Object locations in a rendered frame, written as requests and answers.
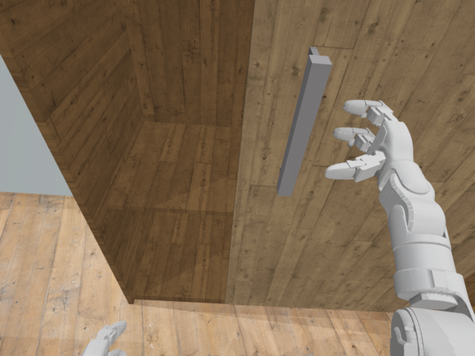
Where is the right robot forearm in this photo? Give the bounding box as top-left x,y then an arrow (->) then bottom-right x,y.
377,160 -> 475,324

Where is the right robot hand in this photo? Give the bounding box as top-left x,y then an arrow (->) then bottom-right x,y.
325,100 -> 413,182

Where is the handle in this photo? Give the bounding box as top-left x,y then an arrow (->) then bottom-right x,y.
277,47 -> 332,197

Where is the robot right upper arm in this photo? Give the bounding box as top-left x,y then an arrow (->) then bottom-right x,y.
390,307 -> 475,356

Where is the left robot hand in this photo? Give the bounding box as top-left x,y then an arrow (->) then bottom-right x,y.
82,320 -> 127,356

